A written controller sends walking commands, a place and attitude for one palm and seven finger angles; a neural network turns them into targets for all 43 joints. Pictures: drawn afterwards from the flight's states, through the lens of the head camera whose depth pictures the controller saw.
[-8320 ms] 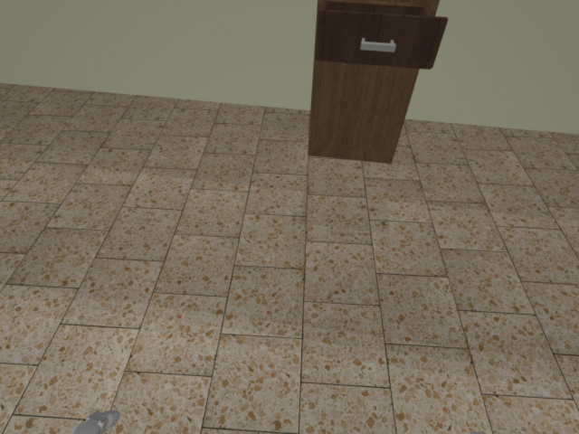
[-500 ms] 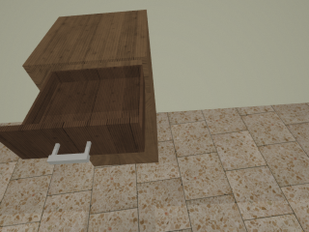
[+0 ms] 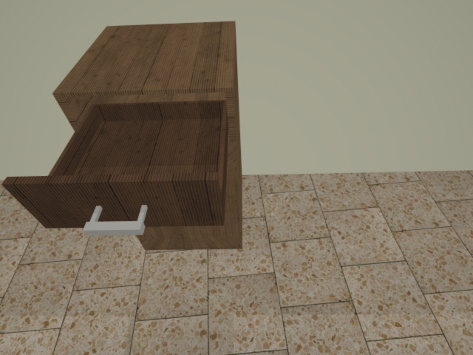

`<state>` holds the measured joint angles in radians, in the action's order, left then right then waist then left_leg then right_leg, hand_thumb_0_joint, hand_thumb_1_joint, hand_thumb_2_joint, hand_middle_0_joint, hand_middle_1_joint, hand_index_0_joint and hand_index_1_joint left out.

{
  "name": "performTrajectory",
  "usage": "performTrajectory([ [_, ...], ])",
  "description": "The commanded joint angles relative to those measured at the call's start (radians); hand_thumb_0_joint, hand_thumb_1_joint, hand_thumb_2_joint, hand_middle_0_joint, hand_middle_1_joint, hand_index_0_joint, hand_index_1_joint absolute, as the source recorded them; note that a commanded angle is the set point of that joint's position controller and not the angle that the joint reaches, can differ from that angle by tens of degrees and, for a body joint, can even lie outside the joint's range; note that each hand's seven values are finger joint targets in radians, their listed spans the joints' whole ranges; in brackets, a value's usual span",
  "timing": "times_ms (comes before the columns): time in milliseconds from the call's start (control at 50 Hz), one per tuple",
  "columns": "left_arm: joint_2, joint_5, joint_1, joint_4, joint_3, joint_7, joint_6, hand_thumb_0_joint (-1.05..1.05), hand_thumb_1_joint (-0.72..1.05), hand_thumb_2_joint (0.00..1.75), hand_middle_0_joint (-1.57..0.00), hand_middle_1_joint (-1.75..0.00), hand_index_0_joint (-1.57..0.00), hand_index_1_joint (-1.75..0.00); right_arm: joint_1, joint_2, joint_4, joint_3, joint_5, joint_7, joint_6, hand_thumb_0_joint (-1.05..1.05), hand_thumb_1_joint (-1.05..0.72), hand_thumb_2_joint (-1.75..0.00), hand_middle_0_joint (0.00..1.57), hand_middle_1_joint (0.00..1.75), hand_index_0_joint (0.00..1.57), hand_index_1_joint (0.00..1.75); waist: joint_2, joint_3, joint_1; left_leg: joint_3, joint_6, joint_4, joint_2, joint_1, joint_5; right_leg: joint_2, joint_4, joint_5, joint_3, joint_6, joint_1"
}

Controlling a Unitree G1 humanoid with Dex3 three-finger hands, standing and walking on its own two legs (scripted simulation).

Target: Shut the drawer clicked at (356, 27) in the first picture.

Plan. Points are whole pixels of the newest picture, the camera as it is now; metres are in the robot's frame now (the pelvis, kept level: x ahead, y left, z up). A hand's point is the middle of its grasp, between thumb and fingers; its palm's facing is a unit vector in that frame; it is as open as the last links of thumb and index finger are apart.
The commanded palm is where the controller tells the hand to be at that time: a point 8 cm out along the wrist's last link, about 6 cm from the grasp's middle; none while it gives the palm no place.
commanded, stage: shuffle to correct the standing spot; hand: left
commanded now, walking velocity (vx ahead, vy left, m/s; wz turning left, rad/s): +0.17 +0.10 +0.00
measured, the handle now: (117, 219) +0.36 +0.28 -0.01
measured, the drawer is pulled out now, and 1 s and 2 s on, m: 0.30 0.30 0.30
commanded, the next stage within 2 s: come to a stop and stand still in 0.38 s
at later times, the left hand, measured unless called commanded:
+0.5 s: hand out of the picture +0.07 +0.22 -0.17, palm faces +0.04 -0.98 -0.20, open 7.4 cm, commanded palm none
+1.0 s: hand out of the picture +0.15 +0.20 -0.15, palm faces +0.07 -0.96 -0.28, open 7.3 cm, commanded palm none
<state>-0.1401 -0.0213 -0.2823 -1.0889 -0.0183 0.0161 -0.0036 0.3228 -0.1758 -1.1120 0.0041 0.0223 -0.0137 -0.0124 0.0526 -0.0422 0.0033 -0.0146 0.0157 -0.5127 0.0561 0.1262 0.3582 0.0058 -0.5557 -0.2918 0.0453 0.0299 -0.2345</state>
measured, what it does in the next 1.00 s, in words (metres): steps on the spot: right foot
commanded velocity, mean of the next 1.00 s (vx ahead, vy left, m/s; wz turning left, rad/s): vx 0.03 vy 0.07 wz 0.00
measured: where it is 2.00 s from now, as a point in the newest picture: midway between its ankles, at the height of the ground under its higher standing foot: outside the picture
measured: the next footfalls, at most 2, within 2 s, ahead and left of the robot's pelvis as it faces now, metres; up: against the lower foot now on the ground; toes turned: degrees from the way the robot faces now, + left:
right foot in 0.70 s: +0.23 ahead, -0.06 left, +0.00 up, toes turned -4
left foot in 1.14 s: +0.07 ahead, +0.14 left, +0.00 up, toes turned +4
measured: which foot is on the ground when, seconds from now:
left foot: down 0.00-0.70, up 0.72-1.00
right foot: down 0.00-0.36, up 0.38-0.68, down 0.70-1.00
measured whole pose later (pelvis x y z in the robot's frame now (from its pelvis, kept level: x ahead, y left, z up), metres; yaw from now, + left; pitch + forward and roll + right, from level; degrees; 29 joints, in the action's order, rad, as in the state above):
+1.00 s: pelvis +0.08 +0.01 +0.00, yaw +1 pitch +0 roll +4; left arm -0.16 -0.04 -0.16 -0.97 -0.04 0.03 -0.01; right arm 0.19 -0.21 -1.00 -0.06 0.02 -0.01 -0.05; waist -0.01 -0.08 0.03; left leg -0.02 0.03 -0.89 0.00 0.36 0.45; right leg 0.03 -0.50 -0.10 0.08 0.09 -0.40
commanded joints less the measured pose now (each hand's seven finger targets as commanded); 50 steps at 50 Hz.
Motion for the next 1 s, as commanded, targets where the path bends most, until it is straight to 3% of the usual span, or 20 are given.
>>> performTrajectory([
  [0,-0.164,0.002,-0.016,0.071,-0.049,0.007,0.015,0.00,0.90,0.90,-0.20,-0.30,-0.20,-0.30,0.136,-0.039,0.014,-0.011,0.008,-0.002,0.019,0.00,-0.90,-0.90,0.20,0.30,0.20,0.30,-0.103,-0.089,-0.019,-0.037,-0.035,0.058,-0.028,0.079,0.049,0.134,0.217,-0.339,-0.199,0.076,-0.103],
  [120,-0.073,-0.003,-0.031,0.079,-0.032,-0.006,0.033,0.00,0.90,0.90,-0.20,-0.30,-0.20,-0.30,0.162,-0.090,0.010,-0.017,0.001,-0.011,0.045,0.00,-0.90,-0.90,0.20,0.30,0.20,0.30,0.110,-0.104,0.002,0.129,-0.119,0.188,0.108,0.136,-0.063,0.002,-0.075,-0.093,0.013,0.038,-0.058],
  [180,-0.109,0.000,-0.140,0.034,-0.044,-0.002,0.047,0.00,0.90,0.90,-0.20,-0.30,-0.20,-0.30,0.116,-0.053,0.032,-0.008,-0.004,-0.014,0.055,0.00,-0.90,-0.90,0.20,0.30,0.20,0.30,-0.086,-0.067,0.054,0.001,-0.073,-0.027,-0.002,0.257,-0.140,0.107,0.013,0.096,-0.139,0.084,0.127],
  [220,-0.190,0.002,-0.253,-0.009,-0.068,0.010,0.052,0.00,0.90,0.90,-0.20,-0.30,-0.20,-0.30,0.069,-0.016,0.067,-0.009,-0.004,-0.012,0.053,0.00,-0.90,-0.90,0.20,0.30,0.20,0.30,-0.310,-0.038,0.076,-0.085,-0.027,-0.266,-0.057,0.408,0.173,0.329,0.171,0.255,-0.401,0.185,0.245],
  [240,-0.190,-0.004,-0.257,-0.012,-0.071,0.014,0.053,0.00,0.90,0.90,-0.20,-0.30,-0.20,-0.30,0.030,-0.021,0.084,-0.014,-0.003,-0.010,0.054,0.00,-0.90,-0.90,0.20,0.30,0.20,0.30,-0.306,-0.054,0.084,-0.047,-0.027,-0.345,-0.032,0.448,0.239,0.362,0.189,0.301,-0.434,0.222,0.232],
  [280,-0.178,-0.011,-0.176,0.012,-0.069,0.020,0.046,0.00,0.90,0.90,-0.20,-0.30,-0.20,-0.30,0.051,-0.015,0.083,-0.019,-0.007,-0.001,0.062,0.00,-0.90,-0.90,0.20,0.30,0.20,0.30,-0.258,-0.043,0.035,0.009,-0.038,-0.233,0.006,0.354,0.230,0.353,0.111,0.309,-0.340,0.199,0.148],
  [320,-0.124,-0.002,-0.019,0.061,-0.056,0.013,0.033,0.00,0.90,0.90,-0.20,-0.30,-0.20,-0.30,0.255,-0.005,-0.001,-0.018,-0.005,0.002,0.070,0.00,-0.90,-0.90,0.20,0.30,0.20,0.30,-0.095,-0.028,-0.076,-0.026,-0.045,0.104,-0.031,-0.031,-0.030,0.167,-0.085,0.081,-0.102,0.089,-0.138],
  [340,-0.062,0.009,0.019,0.094,-0.045,0.006,0.023,0.00,0.90,0.90,-0.20,-0.30,-0.20,-0.30,0.376,-0.105,-0.041,-0.041,0.013,-0.011,0.078,0.00,-0.90,-0.90,0.20,0.30,0.20,0.30,0.251,-0.029,-0.116,0.276,-0.101,0.235,0.168,-0.129,-0.071,-0.003,-0.384,-0.188,0.055,0.013,-0.342],
  [360,-0.053,0.002,0.073,0.129,-0.038,0.010,0.025,0.00,0.90,0.90,-0.20,-0.30,-0.20,-0.30,0.427,-0.124,-0.053,-0.041,0.014,-0.025,0.068,0.00,-0.90,-0.90,0.20,0.30,0.20,0.30,0.322,-0.069,-0.128,0.424,-0.143,0.303,0.283,-0.154,-0.276,-0.033,-0.560,-0.337,0.039,0.005,-0.479],
  [400,-0.064,-0.003,0.083,0.123,-0.049,0.006,0.032,0.00,0.90,0.90,-0.20,-0.30,-0.20,-0.30,0.285,-0.077,0.003,-0.026,0.012,-0.014,0.064,0.00,-0.90,-0.90,0.20,0.30,0.20,0.30,0.110,-0.105,-0.075,0.339,-0.230,0.274,0.294,-0.015,-0.200,0.056,-0.656,-0.243,-0.026,0.037,-0.468],
  [460,-0.032,-0.003,0.068,0.110,-0.039,-0.017,0.035,0.00,0.90,0.90,-0.20,-0.30,-0.20,-0.30,0.192,-0.049,0.032,-0.015,0.010,-0.020,0.089,0.00,-0.90,-0.90,0.20,0.30,0.20,0.30,0.056,-0.137,-0.034,0.226,-0.243,0.281,0.249,-0.015,-0.412,0.079,-0.655,-0.123,-0.004,0.012,-0.482],
  [520,-0.003,0.005,0.081,0.117,-0.024,-0.015,0.031,0.00,0.90,0.90,-0.20,-0.30,-0.20,-0.30,0.199,-0.062,0.028,-0.011,0.013,-0.032,0.098,0.00,-0.90,-0.90,0.20,0.30,0.20,0.30,0.040,-0.083,-0.033,0.091,-0.221,0.216,0.221,-0.096,-0.802,0.066,-0.514,-0.113,0.017,0.002,-0.438],
  [600,-0.027,0.011,0.005,0.112,-0.021,0.002,0.030,0.00,0.90,0.90,-0.20,-0.30,-0.20,-0.30,0.088,-0.106,0.052,-0.021,0.005,-0.038,0.075,0.00,-0.90,-0.90,0.20,0.30,0.20,0.30,0.054,-0.001,0.024,0.007,-0.141,0.093,0.184,-0.036,-0.975,0.030,-0.135,0.066,0.024,0.009,-0.129],
  [640,-0.115,0.002,-0.111,0.086,-0.039,0.008,0.046,0.00,0.90,0.90,-0.20,-0.30,-0.20,-0.30,0.069,-0.142,0.068,-0.043,-0.012,-0.030,0.064,0.00,-0.90,-0.90,0.20,0.30,0.20,0.30,-0.012,0.087,0.065,-0.006,-0.086,-0.042,0.118,-0.023,-0.754,0.042,0.072,0.366,0.018,0.007,0.061],
  [660,-0.175,-0.003,-0.135,0.086,-0.050,0.021,0.054,0.00,0.90,0.90,-0.20,-0.30,-0.20,-0.30,0.119,-0.094,0.069,-0.044,-0.019,-0.023,0.055,0.00,-0.90,-0.90,0.20,0.30,0.20,0.30,-0.158,0.158,0.054,-0.020,-0.048,-0.179,0.036,0.091,-0.424,0.172,0.046,0.748,-0.143,0.050,0.196],
  [680,-0.227,-0.002,-0.151,0.083,-0.058,0.025,0.053,0.00,0.90,0.90,-0.20,-0.30,-0.20,-0.30,0.176,-0.050,0.074,-0.048,-0.023,-0.022,0.041,0.00,-0.90,-0.90,0.20,0.30,0.20,0.30,-0.300,0.212,0.039,-0.054,-0.010,-0.387,-0.094,0.210,0.189,0.384,0.045,1.170,-0.355,0.178,0.285],
  [700,-0.230,0.005,-0.137,0.094,-0.055,0.026,0.048,0.00,0.90,0.90,-0.20,-0.30,-0.20,-0.30,0.177,-0.045,0.076,-0.054,-0.027,-0.030,0.022,0.00,-0.90,-0.90,0.20,0.30,0.20,0.30,-0.261,0.217,0.029,0.044,-0.009,-0.488,-0.073,0.186,0.323,0.460,0.094,1.121,-0.368,0.259,0.199],
  [760,-0.174,0.002,0.022,0.134,-0.048,0.035,0.031,0.00,0.90,0.90,-0.20,-0.30,-0.20,-0.30,0.104,-0.018,0.074,-0.058,-0.014,-0.019,-0.020,0.00,-0.90,-0.90,0.20,0.30,0.20,0.30,-0.235,0.070,-0.003,0.047,0.008,-0.604,-0.038,0.242,0.230,0.359,0.176,0.698,-0.308,0.222,-0.006],
  [900,-0.206,-0.011,0.055,0.167,-0.074,0.026,0.006,0.00,0.90,0.90,-0.20,-0.30,-0.20,-0.30,0.028,-0.040,0.112,-0.064,0.000,0.008,-0.038,0.00,-0.90,-0.90,0.20,0.30,0.20,0.30,-0.160,0.104,0.018,-0.008,0.024,-0.444,-0.053,0.238,0.080,0.280,0.287,0.085,-0.268,0.158,-0.042],
  [980,-0.226,-0.019,0.058,0.172,-0.076,0.020,-0.007,0.00,0.90,0.90,-0.20,-0.30,-0.20,-0.30,0.039,-0.048,0.127,-0.062,-0.002,0.018,-0.031,0.00,-0.90,-0.90,0.20,0.30,0.20,0.30,-0.227,0.088,0.018,-0.053,0.005,-0.257,-0.078,0.155,0.102,0.248,0.384,-0.197,-0.288,0.130,-0.092],
])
